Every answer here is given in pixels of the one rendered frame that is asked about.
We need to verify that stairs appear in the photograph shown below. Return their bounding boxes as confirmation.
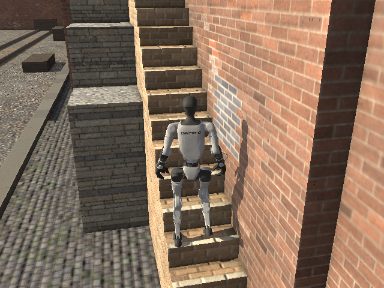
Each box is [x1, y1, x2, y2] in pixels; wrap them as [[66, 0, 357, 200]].
[[128, 0, 248, 288]]

